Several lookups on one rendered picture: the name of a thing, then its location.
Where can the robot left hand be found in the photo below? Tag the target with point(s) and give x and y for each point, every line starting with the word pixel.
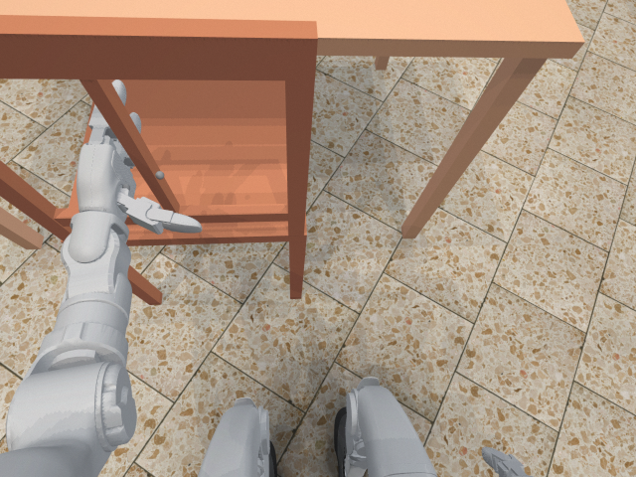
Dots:
pixel 104 166

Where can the robot right hand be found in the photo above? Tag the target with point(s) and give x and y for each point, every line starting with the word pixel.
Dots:
pixel 504 465

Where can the robot left forearm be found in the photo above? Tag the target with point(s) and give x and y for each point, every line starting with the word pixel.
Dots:
pixel 94 313

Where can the robot thigh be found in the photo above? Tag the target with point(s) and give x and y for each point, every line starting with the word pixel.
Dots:
pixel 393 448
pixel 241 437

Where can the table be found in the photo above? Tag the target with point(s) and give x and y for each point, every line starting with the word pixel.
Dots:
pixel 524 32

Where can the robot right thigh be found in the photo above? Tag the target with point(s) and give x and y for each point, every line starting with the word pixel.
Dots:
pixel 393 448

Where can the left robot upper arm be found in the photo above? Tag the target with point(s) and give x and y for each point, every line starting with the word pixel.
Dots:
pixel 66 423

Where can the robot left thigh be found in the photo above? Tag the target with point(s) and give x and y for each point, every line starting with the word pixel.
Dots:
pixel 241 437

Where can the chair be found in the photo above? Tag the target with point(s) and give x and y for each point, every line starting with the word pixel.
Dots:
pixel 226 114

